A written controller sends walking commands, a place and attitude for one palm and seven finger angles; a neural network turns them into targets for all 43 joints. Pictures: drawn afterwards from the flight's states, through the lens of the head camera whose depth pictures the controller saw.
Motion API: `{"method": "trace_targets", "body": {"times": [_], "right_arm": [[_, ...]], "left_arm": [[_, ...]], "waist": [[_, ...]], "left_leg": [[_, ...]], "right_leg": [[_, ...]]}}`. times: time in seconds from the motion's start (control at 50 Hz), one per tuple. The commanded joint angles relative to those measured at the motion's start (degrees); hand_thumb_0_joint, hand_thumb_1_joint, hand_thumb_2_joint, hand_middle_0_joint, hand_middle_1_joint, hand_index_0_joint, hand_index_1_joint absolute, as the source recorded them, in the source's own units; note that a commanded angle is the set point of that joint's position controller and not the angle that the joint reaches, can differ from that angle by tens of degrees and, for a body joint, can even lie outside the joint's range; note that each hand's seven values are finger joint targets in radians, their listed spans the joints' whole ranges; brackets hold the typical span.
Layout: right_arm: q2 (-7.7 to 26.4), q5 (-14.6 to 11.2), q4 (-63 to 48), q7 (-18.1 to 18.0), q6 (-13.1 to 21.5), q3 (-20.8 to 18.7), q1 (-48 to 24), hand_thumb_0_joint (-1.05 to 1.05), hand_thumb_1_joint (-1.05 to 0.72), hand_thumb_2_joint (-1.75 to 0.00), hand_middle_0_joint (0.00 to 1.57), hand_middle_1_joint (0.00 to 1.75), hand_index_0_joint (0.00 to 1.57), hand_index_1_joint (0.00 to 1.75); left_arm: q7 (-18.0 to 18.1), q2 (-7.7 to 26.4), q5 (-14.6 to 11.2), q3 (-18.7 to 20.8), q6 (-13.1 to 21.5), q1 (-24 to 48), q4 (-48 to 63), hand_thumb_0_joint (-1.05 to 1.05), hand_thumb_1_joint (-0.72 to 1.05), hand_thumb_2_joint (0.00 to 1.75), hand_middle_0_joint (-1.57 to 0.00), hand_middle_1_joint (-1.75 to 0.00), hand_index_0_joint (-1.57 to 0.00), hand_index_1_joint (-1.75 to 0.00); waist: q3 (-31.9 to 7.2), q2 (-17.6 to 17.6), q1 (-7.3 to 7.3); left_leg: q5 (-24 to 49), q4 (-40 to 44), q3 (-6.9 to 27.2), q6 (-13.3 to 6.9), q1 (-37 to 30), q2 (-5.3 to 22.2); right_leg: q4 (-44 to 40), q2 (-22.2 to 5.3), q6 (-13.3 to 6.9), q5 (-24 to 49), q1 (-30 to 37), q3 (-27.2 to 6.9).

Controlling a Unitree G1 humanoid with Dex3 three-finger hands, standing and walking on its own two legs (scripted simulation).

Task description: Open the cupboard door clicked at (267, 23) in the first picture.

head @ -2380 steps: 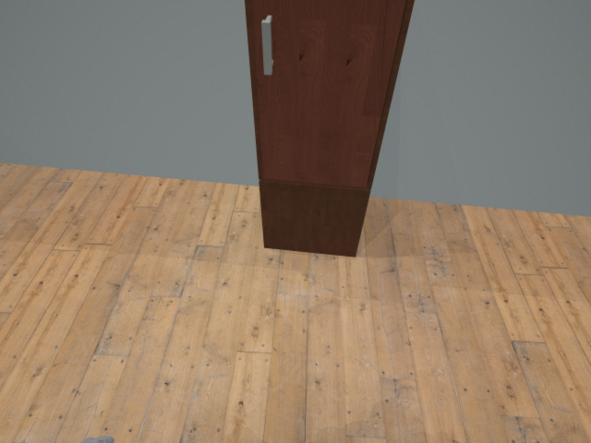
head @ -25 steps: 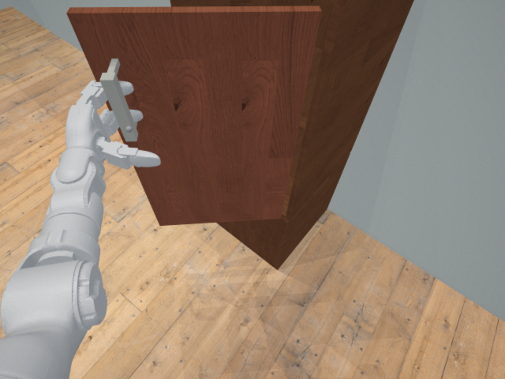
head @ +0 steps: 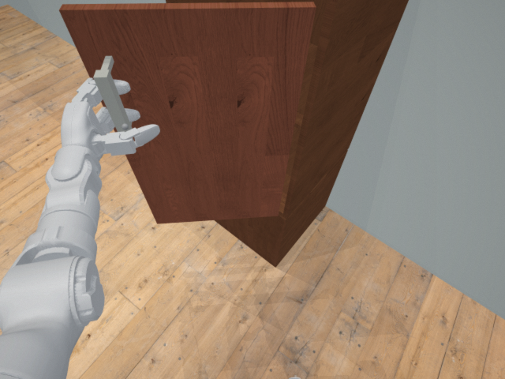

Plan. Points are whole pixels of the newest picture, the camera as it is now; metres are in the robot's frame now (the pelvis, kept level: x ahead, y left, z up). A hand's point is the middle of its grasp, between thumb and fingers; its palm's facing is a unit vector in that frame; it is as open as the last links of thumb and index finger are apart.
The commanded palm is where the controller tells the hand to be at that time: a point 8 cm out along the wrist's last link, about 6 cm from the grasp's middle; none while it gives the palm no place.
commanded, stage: close the thumb around the handle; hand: left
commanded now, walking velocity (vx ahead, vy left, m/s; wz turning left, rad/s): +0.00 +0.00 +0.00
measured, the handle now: (117, 99) +0.54 +0.21 +0.14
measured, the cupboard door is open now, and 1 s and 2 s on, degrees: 44 69 89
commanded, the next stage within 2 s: pull the door open along its arc in 0.34 s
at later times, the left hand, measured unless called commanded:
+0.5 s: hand (129, 124) +0.48 +0.18 +0.13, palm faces +0.05 -1.00 +0.01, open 5.5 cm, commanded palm +0.45 +0.22 +0.14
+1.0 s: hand (151, 186) +0.36 +0.13 +0.13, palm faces +0.15 -0.99 +0.07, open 6.0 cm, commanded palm +0.29 +0.19 +0.14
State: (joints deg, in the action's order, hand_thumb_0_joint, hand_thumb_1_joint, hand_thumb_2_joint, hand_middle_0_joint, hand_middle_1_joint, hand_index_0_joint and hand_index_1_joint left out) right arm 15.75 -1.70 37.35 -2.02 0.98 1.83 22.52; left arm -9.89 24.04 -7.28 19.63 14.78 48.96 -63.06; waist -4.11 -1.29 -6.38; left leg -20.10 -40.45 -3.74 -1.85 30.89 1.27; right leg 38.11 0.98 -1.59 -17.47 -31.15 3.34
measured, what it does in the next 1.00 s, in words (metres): stands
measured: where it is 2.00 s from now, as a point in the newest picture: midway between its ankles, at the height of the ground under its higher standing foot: outside the picture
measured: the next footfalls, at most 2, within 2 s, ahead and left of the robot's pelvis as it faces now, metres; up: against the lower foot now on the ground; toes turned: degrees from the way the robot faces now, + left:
none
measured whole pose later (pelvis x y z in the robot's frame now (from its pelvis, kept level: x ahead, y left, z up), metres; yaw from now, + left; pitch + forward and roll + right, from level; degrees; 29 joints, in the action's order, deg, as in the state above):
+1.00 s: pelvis +0.02 +0.00 +0.01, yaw -2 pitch +4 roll +0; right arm 12.7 -1.9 32.2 0.8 -0.2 1.0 13.5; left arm 8.2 3.4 -9.3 4.8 -2.7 4.8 -2.0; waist -5.1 -2.5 -0.7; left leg -19.8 -32.9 -6.0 -1.8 17.2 0.7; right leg 32.7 1.0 -1.0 -17.5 -19.2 0.8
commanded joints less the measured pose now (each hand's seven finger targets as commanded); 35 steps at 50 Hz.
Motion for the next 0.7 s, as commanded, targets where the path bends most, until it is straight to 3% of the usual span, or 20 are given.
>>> {"method": "trace_targets", "body": {"times": [0.0, 0.02, 0.06, 0.08, 0.12, 0.16, 0.2, 0.24, 0.3, 0.38, 0.4, 0.42, 0.44, 0.5, 0.62, 0.68], "right_arm": [[8.9, -0.3, -4.6, -1.0, 1.7, -3.3, 4.4, 0.0, -0.9, -0.9, 0.2, 0.3, 0.2, 0.3], [8.8, -0.3, -4.6, -0.9, 1.8, -3.4, 4.4, 0.0, -0.9, -0.9, 0.2, 0.3, 0.2, 0.3], [9.1, -0.2, -4.1, -0.9, 1.7, -3.4, 4.9, 0.0, -0.9, -0.9, 0.2, 0.3, 0.2, 0.3], [9.1, -0.1, -4.2, -0.9, 1.8, -3.4, 5.0, 0.0, -0.9, -0.9, 0.2, 0.3, 0.2, 0.3], [9.1, 0.0, -4.0, -0.8, 1.9, -3.5, 5.3, 0.0, -0.9, -0.9, 0.2, 0.3, 0.2, 0.3], [8.9, 0.1, -4.1, -0.6, 1.9, -3.5, 5.1, 0.0, -0.9, -0.9, 0.2, 0.3, 0.2, 0.3], [9.1, 0.1, -4.2, -0.6, 1.7, -3.6, 5.4, 0.0, -0.9, -0.9, 0.2, 0.3, 0.2, 0.3], [8.8, 0.1, -4.1, -0.5, 1.7, -3.5, 5.2, 0.0, -0.9, -0.9, 0.2, 0.3, 0.2, 0.3], [9.1, 0.1, -4.3, -0.6, 1.4, -3.5, 5.4, 0.0, -0.9, -0.9, 0.2, 0.3, 0.2, 0.3], [9.0, 0.0, -4.6, -0.6, 1.3, -3.4, 5.2, 0.0, -0.9, -0.9, 0.2, 0.3, 0.2, 0.3], [9.1, 0.0, -4.4, -0.7, 1.3, -3.4, 5.2, 0.0, -0.9, -0.9, 0.2, 0.3, 0.2, 0.3], [9.1, 0.0, -4.6, -0.7, 1.3, -3.5, 5.1, 0.0, -0.9, -0.9, 0.2, 0.3, 0.2, 0.3], [8.6, 0.0, -4.8, -0.5, 1.4, -3.5, 4.8, 0.0, -0.9, -0.9, 0.2, 0.3, 0.2, 0.3], [8.7, 0.1, -5.2, -0.2, 1.4, -3.7, 4.8, 0.0, -0.9, -0.9, 0.2, 0.3, 0.2, 0.3], [8.3, -0.5, -8.0, 0.5, 1.2, -4.0, 2.1, 0.0, -0.9, -0.9, 0.2, 0.3, 0.2, 0.3], [7.9, -1.1, -9.6, 0.6, 1.2, -4.1, 0.1, 0.0, -0.9, -0.9, 0.2, 0.3, 0.2, 0.3]], "left_arm": [[-0.7, 12.9, -1.1, 0.1, 4.3, 29.4, 13.6, 0.0, 0.56, 0.76, -0.38, -1.31, -0.38, -1.31], [-0.7, 11.3, -1.2, -0.8, 4.2, 29.3, 13.7, 0.0, 0.62, 0.78, -0.38, -1.32, -0.38, -1.32], [-0.4, 12.6, -1.0, 0.3, 3.8, 28.5, 11.9, 0.0, 0.73, 0.83, -0.39, -1.33, -0.39, -1.33], [-0.3, 11.4, -1.2, -0.7, 4.1, 30.2, 13.1, 0.0, 0.79, 0.85, -0.39, -1.34, -0.39, -1.34], [0.1, 12.1, -1.0, 0.4, 4.0, 28.9, 12.4, 0.0, 0.9, 0.9, -0.4, -1.35, -0.4, -1.35], [0.2, 11.4, -0.8, -0.2, 4.0, 29.3, 12.4, 0.0, 0.9, 0.9, -0.4, -1.35, -0.4, -1.35], [0.6, 13.2, -0.5, 1.4, 4.2, 27.9, 12.0, 0.0, 0.9, 0.9, -0.4, -1.35, -0.4, -1.35], [0.3, 10.9, -0.4, -0.9, 4.3, 29.9, 13.2, 0.0, 0.9, 0.9, -0.4, -1.35, -0.4, -1.35], [0.5, 13.3, -0.7, 1.5, 4.1, 27.9, 12.1, 0.0, 0.9, 0.9, -0.4, -1.35, -0.4, -1.35], [0.3, 12.4, -1.0, 0.9, 3.8, 27.9, 11.8, 0.0, 0.9, 0.9, -0.4, -1.35, -0.4, -1.35], [0.3, 13.5, -0.8, 1.5, 3.7, 28.4, 11.7, 0.0, 0.9, 0.9, -0.4, -1.35, -0.4, -1.35], [0.3, 13.7, -0.8, 1.6, 3.9, 28.7, 13.0, 0.0, 0.9, 0.9, -0.4, -1.35, -0.4, -1.35], [0.2, 10.1, -0.9, -1.0, 3.8, 28.7, 13.5, 0.0, 0.9, 0.9, -0.4, -1.35, -0.4, -1.35], [0.4, 10.5, -1.4, 0.4, 3.8, 23.8, 14.9, 0.0, 0.9, 0.9, -0.4, -1.35, -0.4, -1.35], [0.3, 7.2, -2.9, -0.8, 2.0, 12.3, 24.0, 0.0, 0.9, 0.9, -0.4, -1.35, -0.4, -1.35], [0.2, 4.9, -4.1, -1.6, -0.1, 2.9, 29.5, 0.0, 0.9, 0.9, -0.4, -1.35, -0.4, -1.35]], "waist": [[-19.5, -2.0, -0.6], [-20.0, -2.5, -0.8], [-19.3, -1.4, -0.57], [-19.6, -1.7, -1.11], [-21.3, -1.4, -0.49], [-20.4, -2.0, -0.51], [-20.8, -0.3, -0.02], [-21.0, -2.0, -0.9], [-20.8, -0.5, -0.06], [-19.4, -0.3, -0.47], [-19.3, -0.1, -0.43], [-21.1, -0.7, -0.3], [-20.7, -1.8, -0.58], [-22.8, -3.1, 1.09], [-23.3, -0.9, 3.34], [-21.5, 0.7, 4.86]], "left_leg": [[15.1, 4.1, 4.3, -0.4, -11.1, -1.0], [15.4, 4.2, 4.3, -0.2, -12.1, -1.0], [15.2, 4.2, 4.8, -0.1, -11.6, -0.8], [16.2, 4.0, 4.8, -0.2, -12.3, -0.9], [17.0, 3.9, 5.0, 0.0, -13.0, -0.7], [16.7, 3.9, 4.7, 0.0, -12.4, -0.9], [17.8, 3.8, 4.7, -0.2, -11.8, -0.9], [17.8, 3.7, 4.6, -0.1, -12.8, -0.9], [17.9, 3.8, 4.6, -0.1, -11.6, -0.8], [17.0, 3.7, 4.3, -0.4, -10.7, -1.0], [16.5, 3.9, 4.4, -0.3, -10.4, -1.0], [16.8, 3.8, 4.2, -0.4, -11.1, -1.0], [17.9, 3.8, 4.4, -0.1, -12.1, -1.0], [21.8, 3.2, 4.5, 0.1, -13.9, -0.8], [24.1, 4.3, 3.7, 0.1, -14.5, -0.5], [25.8, 5.1, 3.2, -0.1, -14.2, -0.4]], "right_leg": [[-4.0, 0.9, 0.4, 17.0, 8.5, -2.4], [-4.0, 0.9, 0.3, 16.8, 8.0, -2.1], [-3.9, 1.0, 0.2, 15.9, 7.4, -1.9], [-3.9, 1.0, 0.2, 16.5, 7.2, -1.9], [-3.6, 1.0, 0.3, 16.8, 7.3, -1.8], [-3.7, 1.0, 0.3, 16.9, 7.3, -1.9], [-3.3, 1.0, 0.3, 18.1, 8.4, -2.0], [-3.4, 1.0, 0.3, 18.1, 7.5, -1.9], [-3.3, 1.0, 0.3, 18.3, 8.6, -1.9], [-3.7, 1.0, 0.3, 18.2, 8.8, -2.0], [-3.7, 1.0, 0.4, 18.0, 8.8, -2.1], [-3.5, 1.0, 0.4, 18.3, 9.2, -2.3], [-3.4, 1.0, 0.3, 18.7, 8.4, -1.9], [-2.7, 1.1, 0.0, 20.7, 9.1, -1.7], [-3.2, 1.3, 0.0, 23.1, 13.0, -1.4], [-3.7, 1.2, -0.1, 24.5, 15.4, -1.2]]}}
